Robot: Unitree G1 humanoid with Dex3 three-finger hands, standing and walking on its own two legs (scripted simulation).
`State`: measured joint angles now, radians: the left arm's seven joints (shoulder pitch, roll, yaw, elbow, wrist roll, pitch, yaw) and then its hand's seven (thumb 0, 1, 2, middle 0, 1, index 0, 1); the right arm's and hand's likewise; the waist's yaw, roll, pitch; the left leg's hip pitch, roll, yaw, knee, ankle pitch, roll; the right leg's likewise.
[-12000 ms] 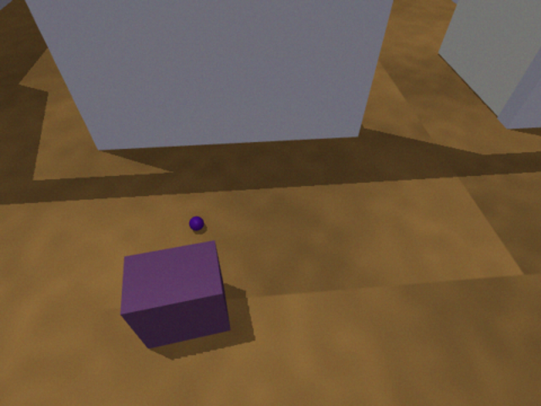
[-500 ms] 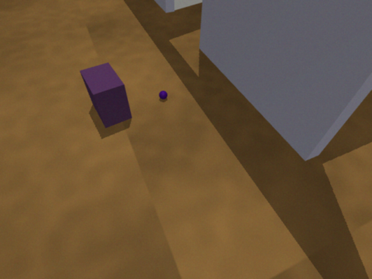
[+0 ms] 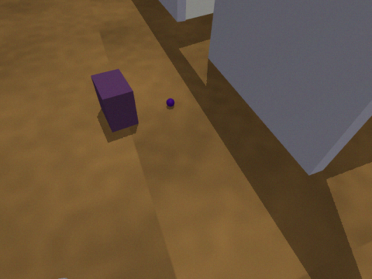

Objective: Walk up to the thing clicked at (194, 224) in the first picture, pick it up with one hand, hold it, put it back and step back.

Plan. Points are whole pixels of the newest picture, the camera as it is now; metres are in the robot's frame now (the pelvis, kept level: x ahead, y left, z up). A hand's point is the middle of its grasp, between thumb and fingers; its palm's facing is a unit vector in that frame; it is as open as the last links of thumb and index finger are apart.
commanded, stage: walk up
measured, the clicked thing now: (170, 102) +1.53 +0.14 -0.74
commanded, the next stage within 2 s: stand in 0.10 s
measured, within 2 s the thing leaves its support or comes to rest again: neither
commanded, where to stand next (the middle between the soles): +0.06 -0.01 m, yaw -4 degrees
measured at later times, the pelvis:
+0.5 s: pelvis +0.01 -0.02 +0.01, yaw -2 degrees
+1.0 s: pelvis +0.00 -0.03 +0.01, yaw -3 degrees
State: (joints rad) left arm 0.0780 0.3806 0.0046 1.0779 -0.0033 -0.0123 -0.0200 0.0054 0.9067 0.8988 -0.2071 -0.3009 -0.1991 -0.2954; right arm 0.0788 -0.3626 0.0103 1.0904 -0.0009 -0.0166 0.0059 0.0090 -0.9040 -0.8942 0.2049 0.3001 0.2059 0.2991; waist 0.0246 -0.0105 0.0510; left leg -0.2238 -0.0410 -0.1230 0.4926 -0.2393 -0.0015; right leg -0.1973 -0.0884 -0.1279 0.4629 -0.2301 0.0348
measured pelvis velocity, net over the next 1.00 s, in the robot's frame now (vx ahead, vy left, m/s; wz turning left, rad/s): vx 0.00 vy -0.03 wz -0.05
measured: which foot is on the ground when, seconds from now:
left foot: down 0.00-1.00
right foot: down 0.00-1.00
